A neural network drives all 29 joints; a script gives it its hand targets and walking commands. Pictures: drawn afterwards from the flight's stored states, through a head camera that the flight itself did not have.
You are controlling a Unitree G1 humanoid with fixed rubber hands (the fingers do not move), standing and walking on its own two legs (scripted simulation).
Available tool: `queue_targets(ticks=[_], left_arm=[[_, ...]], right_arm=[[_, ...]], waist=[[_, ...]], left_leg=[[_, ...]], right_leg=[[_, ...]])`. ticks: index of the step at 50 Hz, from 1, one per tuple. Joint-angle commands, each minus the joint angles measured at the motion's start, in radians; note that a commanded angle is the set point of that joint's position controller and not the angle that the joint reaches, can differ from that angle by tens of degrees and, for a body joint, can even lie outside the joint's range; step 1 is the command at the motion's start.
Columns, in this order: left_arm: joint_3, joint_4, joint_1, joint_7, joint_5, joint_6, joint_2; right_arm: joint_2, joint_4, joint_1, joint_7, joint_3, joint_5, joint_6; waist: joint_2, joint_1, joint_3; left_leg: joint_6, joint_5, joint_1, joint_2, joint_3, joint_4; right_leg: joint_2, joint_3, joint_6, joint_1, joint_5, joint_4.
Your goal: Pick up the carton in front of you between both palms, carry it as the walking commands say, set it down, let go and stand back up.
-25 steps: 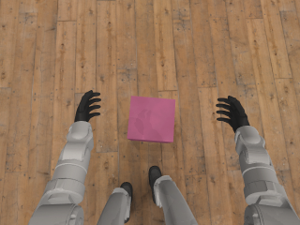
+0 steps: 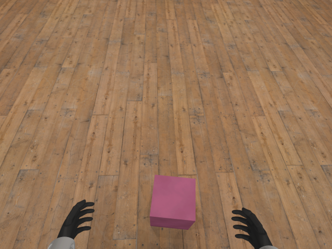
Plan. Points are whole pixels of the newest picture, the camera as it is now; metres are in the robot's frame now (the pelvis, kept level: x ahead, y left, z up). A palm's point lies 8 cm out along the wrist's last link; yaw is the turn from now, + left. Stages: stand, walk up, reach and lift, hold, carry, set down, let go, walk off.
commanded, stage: let go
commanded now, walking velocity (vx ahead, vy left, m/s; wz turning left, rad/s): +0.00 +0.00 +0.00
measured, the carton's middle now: (172, 203) +0.40 -0.08 -0.64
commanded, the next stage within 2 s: stand in 0.52 s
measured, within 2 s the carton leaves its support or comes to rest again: neither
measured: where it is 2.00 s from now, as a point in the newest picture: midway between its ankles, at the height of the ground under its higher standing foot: outside the picture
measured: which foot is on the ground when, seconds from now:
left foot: down 0.00-1.00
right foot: down 0.00-1.00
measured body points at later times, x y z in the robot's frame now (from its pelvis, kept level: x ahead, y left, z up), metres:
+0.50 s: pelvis +0.02 +0.02 +0.00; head +0.04 +0.02 +0.45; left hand +0.19 +0.25 -0.08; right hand +0.18 -0.23 -0.08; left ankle -0.05 +0.08 -0.73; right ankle +0.03 -0.10 -0.73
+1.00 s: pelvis +0.03 +0.00 +0.00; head +0.03 -0.01 +0.45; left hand +0.16 +0.30 -0.09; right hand +0.19 -0.29 -0.09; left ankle -0.05 +0.08 -0.73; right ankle +0.03 -0.10 -0.73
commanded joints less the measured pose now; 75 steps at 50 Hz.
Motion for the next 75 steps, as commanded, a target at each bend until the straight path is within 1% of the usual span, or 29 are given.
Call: queue_targets(ticks=[1, 3, 6, 7, 8, 9, 13, 15, 16, 17, 18, 19, 20, 21, 22, 25, 26, 28, 29, 31, 36, 39, 42, 47, 52, 56, 59, 70, 75], left_arm=[[-0.015, -0.141, 0.025, -0.023, -0.024, 0.016, 0.077], [-0.036, -0.144, 0.033, -0.033, -0.04, 0.031, 0.072], [-0.029, -0.157, 0.035, -0.041, -0.031, 0.057, 0.098], [-0.023, -0.168, 0.033, -0.044, -0.031, 0.066, 0.108], [-0.031, -0.158, 0.043, -0.044, -0.035, 0.069, 0.104], [-0.048, -0.164, 0.048, -0.046, -0.045, 0.072, 0.098], [-0.023, -0.173, 0.069, -0.039, -0.038, 0.08, 0.11], [-0.03, -0.177, 0.08, -0.037, -0.051, 0.077, 0.123], [-0.033, -0.166, 0.078, -0.035, -0.041, 0.08, 0.12], [-0.04, -0.168, 0.076, -0.038, -0.05, 0.074, 0.113], [-0.031, -0.166, 0.077, -0.041, -0.055, 0.073, 0.122], [-0.029, -0.145, 0.083, -0.014, -0.062, 0.041, 0.128], [-0.013, -0.149, 0.076, 0.005, -0.054, 0.032, 0.148], [-0.021, -0.148, 0.082, 0.013, -0.053, 0.025, 0.117], [-0.032, -0.149, 0.09, 0.018, -0.055, 0.022, 0.114], [-0.044, -0.122, 0.084, 0.017, -0.051, 0.019, 0.113], [0.005, 0.032, 0.125, 0.026, 0.03, 0.008, 0.241], [0.012, 0.057, 0.084, 0.039, 0.049, -0.007, 0.279], [0.006, 0.064, 0.074, 0.036, 0.041, -0.011, 0.258], [-0.003, 0.089, 0.043, 0.033, 0.035, -0.028, 0.246], [-0.003, 0.134, 0.021, 0.028, 0.023, -0.04, 0.255], [0.002, 0.164, 0.029, 0.03, 0.024, -0.04, 0.276], [0.0, 0.192, 0.021, 0.03, 0.025, -0.044, 0.286], [-0.002, 0.24, 0.02, 0.031, 0.019, -0.045, 0.311], [0.0, 0.275, 0.012, 0.034, 0.018, -0.051, 0.316], [-0.006, 0.303, -0.005, 0.03, 0.015, -0.049, 0.323], [-0.009, 0.329, -0.009, 0.03, 0.012, -0.047, 0.324], [-0.023, 0.396, -0.038, 0.026, 0.005, -0.052, 0.328], [-0.021, 0.425, -0.047, 0.024, 0.006, -0.05, 0.34]], right_arm=[[-0.115, -0.098, -0.005, 0.0, -0.026, -0.007, 0.021], [-0.133, -0.093, -0.008, -0.003, -0.039, -0.014, 0.042], [-0.133, -0.09, -0.022, -0.001, -0.038, 0.0, 0.072], [-0.139, -0.096, -0.028, -0.003, -0.053, -0.011, 0.081], [-0.141, -0.096, 0.0, -0.005, -0.049, -0.012, 0.087], [-0.124, -0.094, 0.01, -0.007, -0.049, -0.01, 0.091], [-0.154, -0.099, 0.003, -0.006, -0.043, -0.016, 0.098], [-0.151, -0.11, 0.023, -0.01, -0.052, -0.021, 0.094], [-0.125, -0.094, 0.028, -0.009, -0.032, -0.012, 0.093], [-0.133, -0.094, 0.028, -0.012, -0.043, -0.017, 0.094], [-0.141, -0.113, 0.019, -0.012, -0.037, -0.009, 0.09], [-0.17, -0.137, -0.027, -0.033, -0.081, -0.033, 0.13], [-0.182, -0.114, -0.012, -0.039, -0.069, -0.018, 0.138], [-0.177, -0.106, -0.014, -0.043, -0.061, -0.011, 0.135], [-0.171, -0.079, 0.034, -0.046, -0.054, -0.01, 0.135], [-0.152, -0.083, 0.005, -0.053, -0.05, -0.006, 0.135], [-0.247, 0.019, -0.024, -0.079, -0.075, -0.036, 0.074], [-0.235, 0.051, 0.004, -0.086, -0.078, -0.037, 0.023], [-0.23, 0.066, 0.001, -0.085, -0.075, -0.03, 0.008], [-0.225, 0.089, -0.015, -0.08, -0.072, -0.033, -0.01], [-0.261, 0.132, -0.018, -0.079, -0.076, -0.031, -0.029], [-0.28, 0.158, -0.018, -0.083, -0.078, -0.03, -0.031], [-0.274, 0.179, -0.007, -0.088, -0.067, -0.028, -0.034], [-0.283, 0.216, -0.018, -0.091, -0.061, -0.026, -0.038], [-0.296, 0.245, -0.027, -0.093, -0.057, -0.029, -0.042], [-0.294, 0.272, -0.02, -0.096, -0.048, -0.025, -0.046], [-0.308, 0.298, -0.029, -0.097, -0.046, -0.022, -0.044], [-0.326, 0.371, -0.053, -0.097, -0.032, -0.024, -0.052], [-0.332, 0.403, -0.059, -0.094, -0.029, -0.027, -0.052]], waist=[[0.047, 0.035, -0.076], [0.046, 0.022, -0.011], [0.087, 0.038, 0.01], [0.058, 0.038, 0.012], [0.069, 0.028, 0.026], [0.033, 0.011, 0.015], [0.046, 0.04, -0.012], [0.001, 0.03, -0.029], [0.038, 0.043, -0.015], [0.021, 0.027, -0.029], [0.021, 0.042, -0.033], [0.033, 0.014, -0.078], [0.05, 0.034, -0.089], [0.085, 0.037, -0.105], [0.078, 0.023, -0.127], [0.076, 0.027, -0.136], [0.093, 0.046, -0.139], [0.035, 0.021, -0.126], [0.04, 0.03, -0.142], [-0.009, 0.033, -0.132], [0.028, 0.032, -0.11], [0.008, 0.042, -0.122], [0.009, 0.03, -0.131], [-0.011, 0.039, -0.108], [0.007, 0.043, -0.118], [-0.001, 0.041, -0.101], [0.028, 0.046, -0.101], [0.006, 0.05, -0.07], [0.0, 0.057, -0.05]], left_leg=[[-0.079, 0.218, -0.092, 0.109, -0.028, -0.191], [-0.074, 0.173, -0.111, 0.122, -0.037, -0.217], [-0.072, 0.147, -0.126, 0.138, -0.04, -0.233], [-0.068, 0.119, -0.126, 0.145, -0.044, -0.241], [-0.067, 0.152, -0.131, 0.143, -0.045, -0.233], [-0.058, 0.189, -0.102, 0.144, -0.047, -0.224], [-0.07, 0.301, -0.053, 0.139, -0.052, -0.19], [-0.069, 0.379, -0.015, 0.128, -0.051, -0.155], [-0.07, 0.358, -0.02, 0.125, -0.049, -0.153], [-0.07, 0.388, -0.026, 0.127, -0.051, -0.155], [-0.07, 0.391, -0.028, 0.127, -0.051, -0.148], [-0.079, 0.475, 0.042, 0.14, -0.063, -0.114], [-0.09, 0.606, 0.074, 0.147, -0.079, -0.1], [-0.09, 0.642, 0.096, 0.145, -0.08, -0.082], [-0.094, 0.693, 0.103, 0.144, -0.074, -0.064], [-0.095, 0.674, 0.075, 0.142, -0.081, -0.07], [-0.102, 0.43, 0.026, 0.117, -0.076, -0.053], [-0.07, 0.267, 0.031, 0.107, -0.093, -0.084], [-0.064, 0.283, 0.058, 0.107, -0.096, -0.074], [-0.059, 0.295, 0.078, 0.117, -0.118, -0.072], [-0.057, 0.375, 0.069, 0.125, -0.131, -0.075], [-0.049, 0.394, 0.076, 0.123, -0.146, -0.062], [-0.061, 0.414, 0.08, 0.131, -0.147, -0.071], [-0.041, 0.331, 0.086, 0.123, -0.153, -0.085], [-0.04, 0.35, 0.089, 0.126, -0.154, -0.101], [-0.045, 0.36, 0.1, 0.128, -0.156, -0.111], [-0.042, 0.333, 0.106, 0.128, -0.158, -0.128], [-0.038, 0.327, 0.093, 0.149, -0.167, -0.179], [-0.03, 0.206, 0.085, 0.142, -0.164, -0.201]], right_leg=[[-0.047, -0.004, 0.02, 0.434, 0.2, -0.032], [-0.037, -0.015, 0.022, 0.447, 0.17, -0.03], [-0.032, -0.016, 0.029, 0.481, 0.141, -0.027], [-0.034, -0.022, 0.035, 0.496, 0.131, -0.02], [-0.031, -0.016, 0.036, 0.493, 0.149, -0.016], [-0.029, -0.016, 0.036, 0.485, 0.159, -0.02], [-0.037, -0.002, 0.028, 0.468, 0.166, -0.018], [-0.04, 0.006, 0.024, 0.441, 0.206, -0.012], [-0.042, 0.011, 0.02, 0.427, 0.18, -0.009], [-0.04, 0.013, 0.019, 0.438, 0.206, -0.011], [-0.045, 0.014, 0.02, 0.433, 0.207, -0.003], [-0.017, 0.004, 0.018, 0.368, 0.158, 0.015], [-0.013, 0.002, 0.02, 0.32, 0.157, 0.021], [-0.022, 0.015, 0.014, 0.295, 0.158, 0.012], [-0.021, 0.015, 0.018, 0.274, 0.184, 0.02], [-0.032, 0.017, 0.016, 0.268, 0.204, 0.022], [-0.121, 0.049, 0.009, 0.268, 0.261, 0.03], [-0.143, 0.084, -0.012, 0.266, 0.236, 0.037], [-0.144, 0.077, -0.014, 0.248, 0.22, 0.035], [-0.132, 0.079, 0.001, 0.209, 0.192, 0.023], [-0.134, 0.086, -0.002, 0.217, 0.233, 0.018], [-0.146, 0.097, -0.015, 0.243, 0.266, 0.011], [-0.152, 0.102, -0.02, 0.253, 0.292, 0.011], [-0.158, 0.123, -0.021, 0.255, 0.253, -0.026], [-0.165, 0.126, -0.022, 0.294, 0.299, -0.039], [-0.163, 0.119, -0.022, 0.29, 0.292, -0.046], [-0.159, 0.123, -0.02, 0.285, 0.255, -0.062], [-0.167, 0.129, -0.017, 0.297, 0.242, -0.093], [-0.171, 0.158, -0.014, 0.287, 0.13, -0.141]])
